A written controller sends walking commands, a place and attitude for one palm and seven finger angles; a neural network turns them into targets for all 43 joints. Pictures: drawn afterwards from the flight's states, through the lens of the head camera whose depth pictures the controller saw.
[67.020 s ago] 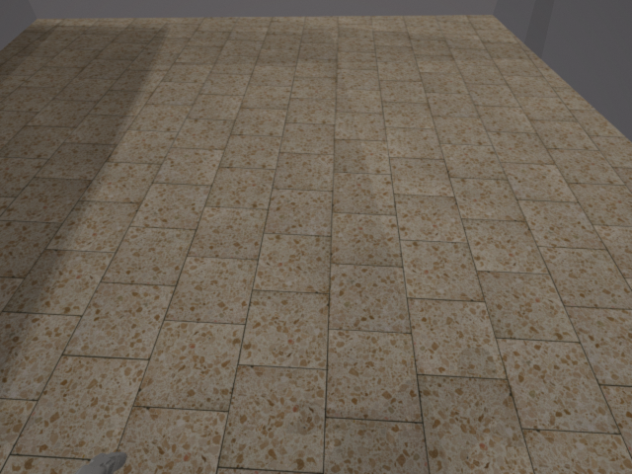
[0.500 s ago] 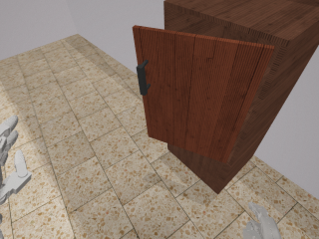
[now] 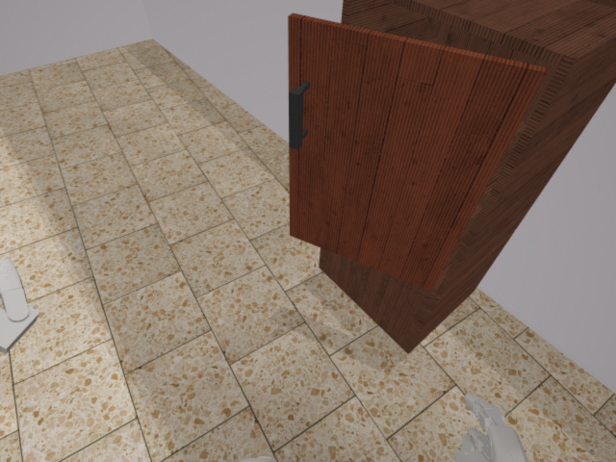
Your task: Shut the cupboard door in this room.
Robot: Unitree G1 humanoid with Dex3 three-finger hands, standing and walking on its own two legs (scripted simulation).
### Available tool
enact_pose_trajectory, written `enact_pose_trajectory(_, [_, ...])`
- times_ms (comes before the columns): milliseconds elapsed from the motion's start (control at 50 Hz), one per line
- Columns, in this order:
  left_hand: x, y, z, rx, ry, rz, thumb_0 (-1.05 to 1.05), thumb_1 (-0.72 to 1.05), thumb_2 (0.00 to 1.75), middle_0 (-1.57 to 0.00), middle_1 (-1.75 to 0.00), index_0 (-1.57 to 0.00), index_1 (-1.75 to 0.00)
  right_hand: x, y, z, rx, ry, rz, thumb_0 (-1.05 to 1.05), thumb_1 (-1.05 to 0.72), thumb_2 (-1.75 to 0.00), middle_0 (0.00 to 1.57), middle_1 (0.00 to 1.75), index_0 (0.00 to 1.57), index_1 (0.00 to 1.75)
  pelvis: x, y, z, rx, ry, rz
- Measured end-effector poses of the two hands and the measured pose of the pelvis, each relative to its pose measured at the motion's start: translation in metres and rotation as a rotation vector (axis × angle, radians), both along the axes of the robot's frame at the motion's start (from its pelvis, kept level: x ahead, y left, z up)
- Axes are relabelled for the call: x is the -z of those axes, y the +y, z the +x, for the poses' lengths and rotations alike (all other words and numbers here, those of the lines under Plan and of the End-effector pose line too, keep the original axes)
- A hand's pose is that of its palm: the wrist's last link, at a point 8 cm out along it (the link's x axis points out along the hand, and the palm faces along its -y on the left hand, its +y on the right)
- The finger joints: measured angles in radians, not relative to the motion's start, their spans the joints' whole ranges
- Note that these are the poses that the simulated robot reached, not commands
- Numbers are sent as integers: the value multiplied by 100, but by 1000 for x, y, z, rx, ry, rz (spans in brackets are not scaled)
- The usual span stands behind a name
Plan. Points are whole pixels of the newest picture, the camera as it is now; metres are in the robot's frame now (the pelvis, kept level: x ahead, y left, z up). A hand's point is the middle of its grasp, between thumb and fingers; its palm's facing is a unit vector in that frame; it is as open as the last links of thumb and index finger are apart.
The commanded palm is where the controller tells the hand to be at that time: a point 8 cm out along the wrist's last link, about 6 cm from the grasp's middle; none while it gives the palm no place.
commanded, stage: step back with the hand held close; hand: left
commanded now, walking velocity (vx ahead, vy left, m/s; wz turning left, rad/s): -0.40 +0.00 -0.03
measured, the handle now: (300, 115) +0.73 +0.07 +0.07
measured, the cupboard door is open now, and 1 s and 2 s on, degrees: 24 24 24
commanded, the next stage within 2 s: stop stepping back and stand still in 0.56 s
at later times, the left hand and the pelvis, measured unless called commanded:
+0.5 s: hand out of the picture +0.12 +0.28 +0.18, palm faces +0.49 -0.75 -0.44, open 7.4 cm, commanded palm +0.07 +0.30 +0.19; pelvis -0.07 +0.00 +0.00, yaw +1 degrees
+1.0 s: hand out of the picture +0.07 +0.32 +0.19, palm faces +0.42 -0.84 -0.34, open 7.4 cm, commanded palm -0.01 +0.36 +0.19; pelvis -0.14 +0.05 +0.00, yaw +1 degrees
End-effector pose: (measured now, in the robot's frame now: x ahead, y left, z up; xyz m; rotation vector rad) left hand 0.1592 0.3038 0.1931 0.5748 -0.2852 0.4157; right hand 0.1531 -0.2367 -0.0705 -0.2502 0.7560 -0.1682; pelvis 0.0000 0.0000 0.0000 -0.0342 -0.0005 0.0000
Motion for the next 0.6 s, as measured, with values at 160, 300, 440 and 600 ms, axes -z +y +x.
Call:
enact_pose_trajectory(160, [-7, -11, -24, 20, -70, -1, 1, 88, 90, -21, -31, -21, -30, 5, -4, -23, -21, 22, 0, 2, -90, -90, 21, 30, 21, 30, 2, -5, -20, -12, 4, 5])
enact_pose_trajectory(300, [-6, 0, -37, 65, -75, 26, 1, 88, 90, -21, -31, -21, -30, -3, -6, -45, 22, 15, -39, 2, -90, -90, 21, 30, 21, 30, 2, 5, -38, -18, 4, -18])
enact_pose_trajectory(440, [-11, 18, -69, 17, -84, 53, 1, 88, 90, -21, -31, -21, -30, -7, 3, -56, -12, -14, -43, 2, -90, -90, 21, 30, 21, 30, 2, 4, -56, -52, 38, -57])
enact_pose_trajectory(600, [-1, -7, -91, 81, -109, -56, 1, 89, 90, -21, -31, -21, -30, -5, 16, -69, -58, -39, -7, 2, -90, -90, 21, 30, 21, 30, 1, 0, -97, 8, 37, -47])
